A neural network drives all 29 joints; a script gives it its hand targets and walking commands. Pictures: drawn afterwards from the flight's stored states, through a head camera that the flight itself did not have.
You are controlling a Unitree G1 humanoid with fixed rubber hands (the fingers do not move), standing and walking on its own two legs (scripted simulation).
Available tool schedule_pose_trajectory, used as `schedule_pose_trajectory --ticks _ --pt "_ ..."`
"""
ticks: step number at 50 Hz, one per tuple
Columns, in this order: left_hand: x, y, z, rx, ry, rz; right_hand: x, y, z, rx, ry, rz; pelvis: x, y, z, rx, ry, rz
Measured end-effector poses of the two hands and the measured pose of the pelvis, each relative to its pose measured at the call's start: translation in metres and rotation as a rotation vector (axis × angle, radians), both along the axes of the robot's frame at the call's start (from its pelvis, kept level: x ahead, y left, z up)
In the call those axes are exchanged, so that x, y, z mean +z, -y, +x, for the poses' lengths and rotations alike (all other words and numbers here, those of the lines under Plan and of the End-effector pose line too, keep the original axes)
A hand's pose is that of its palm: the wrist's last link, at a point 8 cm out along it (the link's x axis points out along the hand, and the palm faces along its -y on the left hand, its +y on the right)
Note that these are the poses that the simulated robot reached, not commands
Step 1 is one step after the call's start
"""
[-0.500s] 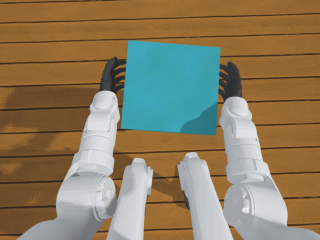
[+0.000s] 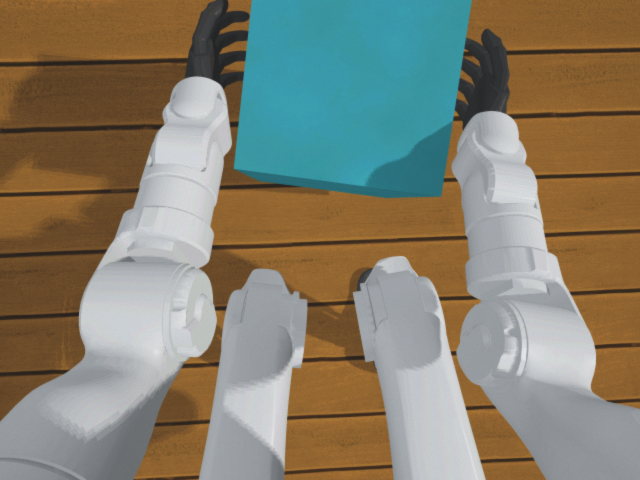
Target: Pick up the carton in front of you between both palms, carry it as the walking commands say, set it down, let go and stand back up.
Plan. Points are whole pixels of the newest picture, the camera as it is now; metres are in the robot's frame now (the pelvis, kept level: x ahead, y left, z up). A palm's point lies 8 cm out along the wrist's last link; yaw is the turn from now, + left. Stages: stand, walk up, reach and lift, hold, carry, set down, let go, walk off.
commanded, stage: set down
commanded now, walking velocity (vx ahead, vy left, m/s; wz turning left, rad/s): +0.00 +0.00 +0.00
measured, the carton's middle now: (339, 110) +0.51 -0.04 -0.22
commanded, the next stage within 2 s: none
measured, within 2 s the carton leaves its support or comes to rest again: rests again in 0.66 s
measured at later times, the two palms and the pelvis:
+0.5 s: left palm (220, 91) +0.53 +0.10 -0.19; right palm (463, 121) +0.48 -0.19 -0.19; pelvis +0.00 +0.00 -0.04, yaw +0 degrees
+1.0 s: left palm (219, 96) +0.53 +0.11 -0.21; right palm (460, 123) +0.48 -0.19 -0.21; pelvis +0.00 +0.01 -0.05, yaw +0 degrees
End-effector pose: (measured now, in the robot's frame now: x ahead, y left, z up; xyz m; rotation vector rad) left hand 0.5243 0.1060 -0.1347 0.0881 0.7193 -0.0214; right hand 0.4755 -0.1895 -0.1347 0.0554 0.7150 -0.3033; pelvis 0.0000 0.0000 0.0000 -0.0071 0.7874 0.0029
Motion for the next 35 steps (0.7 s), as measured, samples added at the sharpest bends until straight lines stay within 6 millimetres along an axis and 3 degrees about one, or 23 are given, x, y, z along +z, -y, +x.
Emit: schedule_pose_trajectory --ticks 6,9,22,35 --pt "-0.039 0.004 0.007 -0.019 -0.011 0.001 -0.036 0.003 0.004 -0.008 -0.013 -0.007 -0.023 -0.001 -0.001 0.01 0.02 -0.007" --pt "-0.049 0.004 0.007 -0.028 -0.015 -0.001 -0.043 0.004 0.004 -0.016 -0.016 -0.003 -0.029 -0.001 0.001 0.01 0.051 -0.013" --pt "-0.054 0.003 0.008 -0.031 -0.038 0.013 -0.051 0.003 0.005 -0.016 -0.039 0.007 -0.041 -0.004 0.004 0.012 0.07 -0.02" --pt "-0.071 -0.001 0.003 -0.041 -0.068 0.031 -0.069 0.001 0.0 0.021 -0.072 0.005 -0.047 -0.004 0.001 0.02 0.114 -0.022"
